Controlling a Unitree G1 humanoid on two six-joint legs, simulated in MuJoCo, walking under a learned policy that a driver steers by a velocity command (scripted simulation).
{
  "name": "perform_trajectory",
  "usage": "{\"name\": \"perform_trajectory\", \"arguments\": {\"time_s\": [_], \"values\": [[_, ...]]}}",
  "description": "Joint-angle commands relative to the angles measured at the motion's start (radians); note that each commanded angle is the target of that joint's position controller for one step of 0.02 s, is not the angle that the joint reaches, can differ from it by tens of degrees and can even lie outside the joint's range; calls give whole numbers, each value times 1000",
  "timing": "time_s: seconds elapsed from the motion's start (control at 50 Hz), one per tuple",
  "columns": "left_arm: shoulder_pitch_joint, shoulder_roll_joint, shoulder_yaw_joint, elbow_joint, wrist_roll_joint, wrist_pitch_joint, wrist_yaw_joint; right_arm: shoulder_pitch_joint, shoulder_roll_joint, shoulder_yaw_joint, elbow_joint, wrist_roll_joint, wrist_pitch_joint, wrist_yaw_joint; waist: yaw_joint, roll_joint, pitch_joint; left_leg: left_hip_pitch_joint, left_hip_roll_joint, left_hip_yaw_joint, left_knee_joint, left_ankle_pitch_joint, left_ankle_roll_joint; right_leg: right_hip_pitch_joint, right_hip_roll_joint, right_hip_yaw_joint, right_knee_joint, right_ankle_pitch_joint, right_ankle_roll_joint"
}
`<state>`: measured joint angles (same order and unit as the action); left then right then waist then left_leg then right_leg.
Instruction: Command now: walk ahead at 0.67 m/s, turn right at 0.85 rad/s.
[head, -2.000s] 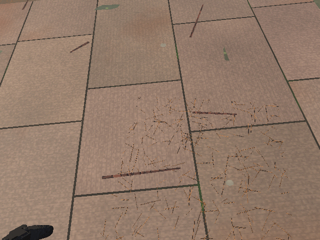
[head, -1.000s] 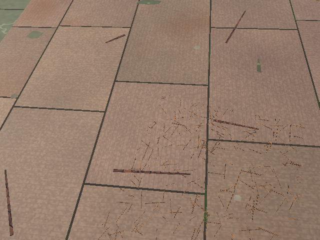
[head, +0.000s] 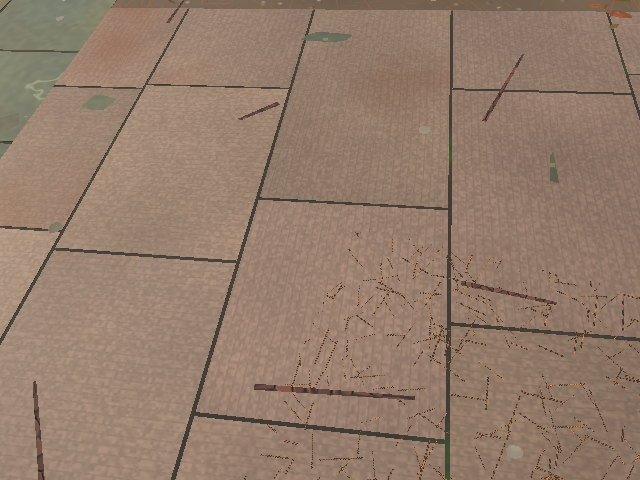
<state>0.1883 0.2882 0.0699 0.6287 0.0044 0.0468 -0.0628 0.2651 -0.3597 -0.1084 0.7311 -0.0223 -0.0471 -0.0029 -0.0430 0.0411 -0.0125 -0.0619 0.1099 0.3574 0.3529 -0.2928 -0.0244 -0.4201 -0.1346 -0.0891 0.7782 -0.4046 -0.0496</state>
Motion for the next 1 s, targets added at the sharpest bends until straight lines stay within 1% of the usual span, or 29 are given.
{"name": "perform_trajectory", "arguments": {"time_s": [0.02,0.04,0.06,0.08,0.1,0.12,0.16,0.2,0.32,0.38,0.42,0.46,0.48,0.5,0.52,0.54,0.56,0.62,0.68,0.74,0.8,0.84,0.86,0.88,0.9,0.92,0.94,0.96,1.0], "values": [[-28,85,25,-69,39,0,-32,-79,-102,-14,-58,-21,8,21,51,57,2,-74,203,-125,-90,-332,111,125,102,-150,-134,62,-54],[100,89,33,-17,28,-7,-23,-106,-102,-10,-60,-14,17,22,122,-20,-16,-165,156,-66,91,-215,95,284,152,-163,-176,58,-73],[371,144,60,80,22,-21,1,-156,-67,4,-76,-25,23,21,257,-204,-58,-334,79,-7,517,-12,68,505,163,-46,-231,-66,-116],[405,230,66,79,15,-30,17,-246,66,48,-152,-30,19,24,251,-405,41,-763,-36,-83,877,-306,16,559,-60,430,-402,-318,-182],[286,281,69,-10,1,-40,34,-321,30,50,-246,-54,-3,32,222,-345,30,-980,-113,-331,988,-257,-22,541,-159,866,-626,-397,-272],[232,258,65,-17,5,-43,47,-331,-15,43,-252,-47,-21,37,191,-228,78,-1040,-40,-381,1009,-150,-27,544,-201,811,-629,-355,-283],[203,206,49,-20,15,-67,54,-209,-72,37,-183,-43,-45,42,117,-118,56,-895,13,-387,890,1,-30,447,-124,617,-581,-190,-252],[188,170,29,-12,3,-100,56,-179,-79,36,-156,-47,-22,50,82,-104,71,-795,7,-383,820,59,-44,349,-56,539,-631,-134,-241],[243,177,40,51,3,-133,49,-356,-1,77,-203,-11,1,64,107,-83,143,-690,-73,-320,421,216,-47,288,57,411,-664,244,-224],[248,206,47,85,-14,-139,61,-406,-2,82,-232,-3,-6,66,113,-134,104,-515,-91,-324,267,297,-10,318,8,440,-653,518,-189],[189,239,53,84,-13,-142,63,-264,-48,63,-194,1,-10,43,36,-143,16,-271,-136,-325,219,244,20,336,19,416,-518,870,-135],[154,254,54,106,17,-142,55,140,-116,21,-92,7,-7,-6,-170,-116,-212,150,-141,-271,266,118,54,271,63,352,-59,1054,-98],[172,154,27,113,32,-154,61,329,-174,-1,-51,-19,-13,-30,-224,-14,-299,352,18,-453,279,-194,68,101,131,297,305,764,-90],[279,-24,-18,66,-9,-157,49,318,-268,-16,-30,-64,-25,-22,-95,353,-347,444,249,-1043,4,-599,169,-181,295,283,631,-26,-53],[263,32,-27,66,0,-158,43,176,-197,-5,-42,-39,-23,1,-39,313,-261,336,257,-1349,-182,-589,222,-282,273,290,684,18,-75],[188,86,-16,76,13,-146,41,73,-110,6,-52,-26,-25,10,-13,140,-138,226,226,-1171,-136,-511,252,-303,199,258,683,106,-78],[111,106,-19,67,31,-143,33,64,-60,15,-38,-16,-28,15,-16,17,-98,110,183,-1026,-116,-356,264,-265,163,235,635,142,-71],[-2,73,-40,1,70,-124,17,122,1,42,48,-6,-39,15,41,36,23,-91,70,-837,-130,-160,259,-244,90,210,455,95,-26],[-110,56,-69,-70,76,-118,6,147,-39,34,65,1,-54,3,62,17,101,-197,76,-803,-208,-86,292,-282,34,184,238,124,38],[-199,48,-91,-98,38,-128,-14,99,-106,9,42,6,-55,12,59,28,100,-412,6,-665,-281,18,244,63,91,101,-69,274,63],[-190,94,-68,-80,30,-128,7,153,-125,2,58,26,-56,31,50,1,74,-320,33,-667,-216,222,216,195,122,81,-167,358,55],[-14,137,-37,-19,47,-135,38,185,-144,-4,78,26,-52,35,128,-62,-53,-253,-40,-591,129,533,177,414,174,54,-234,259,33],[147,180,-15,8,61,-141,60,167,-132,-2,71,32,-57,37,215,-69,-152,-387,-93,-558,406,467,151,635,80,128,-215,179,12],[353,264,11,27,82,-143,81,137,-4,28,37,20,-63,28,269,-235,-282,-541,-153,-504,769,-84,142,808,-210,456,-286,-230,-8],[287,310,21,17,78,-129,84,210,42,44,-20,64,-55,23,173,-403,-327,-723,-185,-456,992,-172,139,780,-366,959,-558,-498,-74],[168,209,9,7,62,-125,83,142,-5,39,2,34,-31,16,133,-237,-143,-802,-103,-444,1049,-61,141,646,-317,870,-569,-501,-89],[120,130,-7,7,50,-130,76,83,-10,36,4,15,-19,26,123,-143,-53,-800,-66,-429,1012,4,136,546,-264,669,-537,-304,-83],[106,96,-13,24,52,-135,68,57,1,37,10,11,-9,37,101,-106,-4,-765,-38,-431,976,31,124,464,-215,518,-541,-99,-70],[132,64,-21,71,36,-152,68,27,39,42,-3,-4,20,58,66,-157,47,-742,-1,-428,937,42,108,384,-163,322,-561,119,-40]]}}
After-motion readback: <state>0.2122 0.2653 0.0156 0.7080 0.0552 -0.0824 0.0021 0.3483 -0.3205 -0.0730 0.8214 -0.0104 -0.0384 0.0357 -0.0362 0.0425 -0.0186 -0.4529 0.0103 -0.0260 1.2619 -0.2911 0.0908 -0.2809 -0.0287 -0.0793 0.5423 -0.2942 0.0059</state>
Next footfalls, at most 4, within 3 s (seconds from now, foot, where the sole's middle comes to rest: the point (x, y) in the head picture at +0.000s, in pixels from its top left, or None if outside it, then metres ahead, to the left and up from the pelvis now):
0.06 right None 0.06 -0.13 -0.78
0.48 left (389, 458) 0.55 -0.08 -0.78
0.86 right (539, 364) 0.74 -0.44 -0.78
1.28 left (448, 222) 1.19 -0.32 -0.78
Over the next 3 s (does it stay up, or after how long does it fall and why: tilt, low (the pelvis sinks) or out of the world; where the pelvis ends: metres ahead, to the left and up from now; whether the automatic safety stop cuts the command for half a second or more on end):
stays up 1.49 -0.34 -0.01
